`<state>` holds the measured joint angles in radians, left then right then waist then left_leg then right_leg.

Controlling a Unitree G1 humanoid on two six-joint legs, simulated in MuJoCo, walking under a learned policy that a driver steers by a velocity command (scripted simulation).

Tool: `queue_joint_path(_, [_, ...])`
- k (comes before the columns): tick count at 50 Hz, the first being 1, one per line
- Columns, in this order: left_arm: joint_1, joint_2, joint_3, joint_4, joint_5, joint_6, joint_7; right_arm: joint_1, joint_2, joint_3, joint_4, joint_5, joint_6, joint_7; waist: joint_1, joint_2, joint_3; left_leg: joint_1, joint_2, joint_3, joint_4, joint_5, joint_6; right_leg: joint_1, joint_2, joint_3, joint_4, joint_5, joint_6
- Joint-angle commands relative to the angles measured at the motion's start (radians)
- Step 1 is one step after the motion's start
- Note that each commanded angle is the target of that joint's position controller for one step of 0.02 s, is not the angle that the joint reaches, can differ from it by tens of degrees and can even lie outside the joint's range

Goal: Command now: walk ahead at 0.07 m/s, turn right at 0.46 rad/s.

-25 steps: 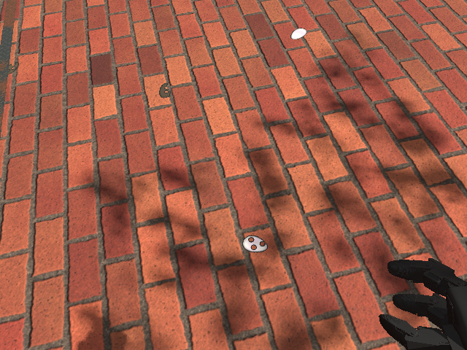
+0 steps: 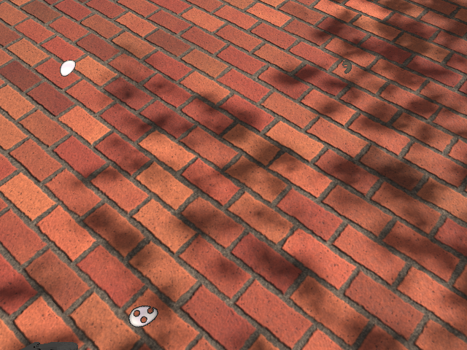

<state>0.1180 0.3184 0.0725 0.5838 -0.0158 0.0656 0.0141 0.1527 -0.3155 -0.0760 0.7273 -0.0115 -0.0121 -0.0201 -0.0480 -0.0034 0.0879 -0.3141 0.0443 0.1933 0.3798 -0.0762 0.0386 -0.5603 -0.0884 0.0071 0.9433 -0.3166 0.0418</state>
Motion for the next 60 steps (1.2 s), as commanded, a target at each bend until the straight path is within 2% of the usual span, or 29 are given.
queue_joint_path(1, [0.043,0.045,0.007,-0.055,0.007,-0.012,-0.012,-0.041,-0.153,-0.032,-0.054,0.021,-0.008,0.015,0.033,0.121,-0.193,0.080,0.253,-0.202,-0.128,-0.004,0.204,0.197,0.046,-0.035,-0.163,-0.032,-0.036])
queue_joint_path(3, [0.120,0.021,0.001,-0.014,0.015,-0.021,-0.019,-0.042,-0.124,-0.013,-0.028,0.039,-0.002,0.025,0.076,0.117,-0.203,0.057,0.228,-0.195,-0.055,-0.001,0.164,0.356,0.088,-0.058,-0.434,0.056,-0.076])
queue_joint_path(4, [0.154,0.029,0.001,0.006,0.023,-0.023,-0.018,0.002,-0.064,0.011,0.000,0.043,-0.004,0.036,0.082,0.104,-0.207,-0.016,0.184,-0.174,-0.015,-0.052,0.093,0.494,0.075,-0.022,-0.570,0.134,-0.104])
queue_joint_path(5, [0.175,0.089,0.006,0.005,0.037,-0.023,-0.008,0.046,0.023,0.046,-0.002,0.007,-0.013,0.056,0.044,-0.060,-0.250,-0.113,0.090,-0.100,0.147,-0.260,-0.013,0.624,-0.134,0.224,-0.621,0.290,-0.150])
queue_joint_path(6, [0.073,0.144,0.009,-0.013,0.061,-0.023,-0.001,0.066,0.020,0.043,-0.016,-0.001,-0.017,0.062,0.006,-0.227,-0.206,-0.207,0.023,-0.095,0.238,-0.468,-0.078,0.485,-0.294,0.319,-0.623,0.305,-0.284])
queue_joint_path(7, [0.043,0.140,0.019,-0.020,0.075,-0.039,0.000,-0.006,-0.091,0.013,-0.020,0.012,-0.009,0.049,0.070,-0.168,-0.169,-0.158,0.029,-0.169,0.398,-0.461,-0.091,0.343,-0.273,0.271,-0.652,0.214,-0.316])
queue_joint_path(8, [0.013,0.160,0.028,-0.012,0.075,-0.054,0.002,-0.007,-0.140,-0.014,-0.020,0.039,0.002,0.041,0.057,-0.190,-0.123,-0.219,-0.001,-0.167,0.547,-0.440,-0.092,0.331,-0.244,0.218,-0.655,0.250,-0.305])
queue_joint_path(10, [-0.029,0.117,0.019,-0.009,0.047,-0.076,0.011,0.063,-0.150,-0.037,0.015,0.039,0.034,0.013,0.040,-0.191,-0.109,-0.290,-0.003,-0.217,0.755,-0.406,-0.108,0.343,-0.226,0.128,-0.647,0.355,-0.270])
queue_joint_path(13, [-0.048,0.039,-0.002,-0.003,0.041,-0.080,0.032,0.080,-0.095,-0.038,-0.001,0.039,0.055,-0.001,0.026,-0.134,-0.122,-0.348,0.009,-0.214,0.846,-0.321,-0.136,0.402,-0.219,0.035,-0.632,0.408,-0.252])
queue_joint_path(17, [-0.014,0.060,0.014,0.020,0.040,-0.064,0.051,0.002,-0.020,-0.010,-0.078,0.032,0.062,0.024,0.071,-0.123,-0.153,-0.318,0.046,-0.171,0.619,-0.279,-0.148,0.487,-0.244,-0.025,-0.603,0.404,-0.257])
queue_joint_path(23, [-0.022,0.128,0.052,0.041,0.009,-0.070,0.024,0.021,-0.046,-0.020,-0.146,0.034,0.082,0.061,0.059,-0.153,-0.178,-0.144,0.029,-0.089,0.385,-0.308,-0.063,0.470,-0.311,-0.083,-0.537,0.488,-0.229])
queue_joint_path(26, [0.016,0.096,0.055,0.082,-0.011,-0.068,0.004,0.120,-0.077,-0.049,-0.125,0.032,0.090,0.043,0.007,-0.061,-0.192,0.092,-0.034,-0.090,0.126,-0.068,0.023,0.359,-0.238,-0.191,-0.327,0.331,-0.099])
queue_joint_path(27, [0.011,0.050,0.046,0.071,0.012,-0.066,-0.001,0.213,-0.183,-0.087,-0.109,0.038,0.082,0.020,-0.015,0.157,-0.205,0.281,0.098,-0.334,0.047,0.126,0.116,0.119,-0.129,-0.274,-0.048,0.009,-0.018])
queue_joint_path(28, [-0.104,0.002,0.024,-0.037,0.035,-0.082,0.001,0.296,-0.305,-0.108,-0.113,0.030,0.050,0.027,-0.036,0.375,-0.229,0.425,0.296,-0.839,-0.051,-0.207,0.334,-0.271,0.056,-0.149,0.229,-0.389,0.032])
queue_joint_path(29, [-0.188,0.052,0.036,-0.039,0.017,-0.104,-0.009,0.321,-0.233,-0.087,-0.109,0.028,0.009,0.046,-0.105,0.191,-0.232,0.437,0.334,-0.915,-0.167,-0.615,0.351,-0.389,0.047,0.053,0.323,-0.334,-0.005])
queue_joint_path(30, [-0.217,0.077,0.045,-0.047,-0.014,-0.127,-0.020,0.287,-0.199,-0.070,-0.105,0.033,-0.016,0.046,-0.079,0.166,-0.143,0.383,0.314,-0.887,-0.216,-0.810,0.303,-0.430,0.028,0.084,0.292,-0.225,-0.051])
queue_joint_path(31, [-0.181,0.097,0.056,-0.022,-0.009,-0.144,-0.019,0.212,-0.176,-0.058,-0.121,0.042,-0.024,0.039,-0.024,0.113,-0.098,0.318,0.284,-0.832,-0.209,-0.767,0.257,-0.403,0.017,0.086,0.245,-0.132,-0.066])
queue_joint_path(33, [-0.119,0.105,0.064,0.012,0.021,-0.167,-0.019,0.134,-0.137,-0.036,-0.150,0.041,-0.020,0.017,0.033,0.131,-0.086,0.221,0.204,-0.698,-0.214,-0.639,0.208,-0.290,0.014,0.086,0.122,0.035,-0.055])
queue_joint_path(36, [-0.115,0.067,0.054,0.037,0.021,-0.184,-0.025,0.176,-0.140,-0.033,-0.150,0.027,-0.030,-0.002,0.030,0.100,-0.098,0.192,0.142,-0.611,-0.209,-0.460,0.195,-0.208,0.062,0.059,-0.016,0.200,-0.015])
queue_joint_path(43, [-0.231,0.044,0.030,0.002,-0.007,-0.206,-0.039,0.237,-0.157,-0.037,-0.138,0.054,-0.035,-0.013,-0.012,0.186,-0.035,0.082,0.089,-0.605,-0.163,-0.363,0.184,-0.044,0.129,0.063,-0.335,0.242,0.046])
queue_joint_path(48, [-0.170,0.090,0.031,0.012,-0.016,-0.227,-0.056,0.232,-0.121,-0.021,-0.125,0.052,-0.035,-0.003,-0.006,0.237,-0.057,0.162,0.151,-0.642,-0.109,-0.278,0.170,0.101,0.077,0.038,-0.428,0.231,0.001])
queue_joint_path(50, [-0.051,0.120,0.045,0.041,-0.013,-0.222,-0.046,0.234,-0.102,-0.011,-0.118,0.033,-0.032,0.009,0.051,0.230,-0.108,0.195,0.124,-0.593,0.024,0.019,0.152,0.244,0.103,-0.022,-0.471,0.160,-0.063])
queue_joint_path(51, [0.125,0.154,0.058,0.081,-0.010,-0.222,-0.041,0.218,-0.064,0.004,-0.125,0.018,-0.034,0.014,0.128,0.171,-0.227,0.128,0.059,-0.511,0.282,0.175,0.125,0.474,0.065,0.031,-0.448,0.116,-0.113])
queue_joint_path(52, [0.327,0.235,0.071,0.110,0.020,-0.218,-0.041,0.255,-0.006,0.026,-0.159,0.023,-0.046,0.010,0.160,-0.097,-0.389,-0.170,-0.041,-0.404,0.704,0.071,0.057,0.816,-0.124,0.426,-0.481,-0.178,-0.265])
queue_joint_path(53, [0.388,0.227,0.069,0.145,0.018,-0.221,-0.065,0.270,0.017,0.041,-0.181,0.057,-0.070,0.002,0.145,-0.391,-0.361,-0.479,-0.130,-0.366,0.945,-0.393,0.014,0.928,-0.255,0.903,-0.699,-0.466,-0.369])
queue_joint_path(54, [0.337,0.142,0.043,0.145,-0.005,-0.217,-0.067,0.172,-0.061,0.029,-0.186,0.074,-0.090,0.007,0.150,-0.246,-0.177,-0.635,-0.058,-0.364,1.007,-0.353,0.036,0.855,-0.252,0.869,-0.717,-0.511,-0.354])
queue_joint_path(56, [0.341,0.096,0.026,0.134,0.015,-0.194,-0.058,0.005,-0.052,0.039,-0.205,0.028,-0.125,0.021,0.158,-0.047,-0.075,-0.620,-0.003,-0.327,0.925,-0.269,0.050,0.693,-0.163,0.645,-0.707,-0.277,-0.334])
queue_joint_path(57, [0.330,0.068,0.015,0.129,0.018,-0.187,-0.055,-0.031,-0.047,0.035,-0.216,0.007,-0.135,0.025,0.133,-0.036,-0.053,-0.575,0.014,-0.329,0.835,-0.235,0.042,0.624,-0.122,0.588,-0.726,-0.198,-0.325])
queue_joint_path(60, [0.281,0.050,0.001,0.129,-0.005,-0.169,-0.026,-0.052,-0.030,0.039,-0.229,-0.007,-0.142,0.039,0.060,-0.093,-0.006,-0.463,-0.001,-0.274,0.617,-0.234,-0.028,0.495,-0.061,0.446,-0.729,0.322,-0.321])
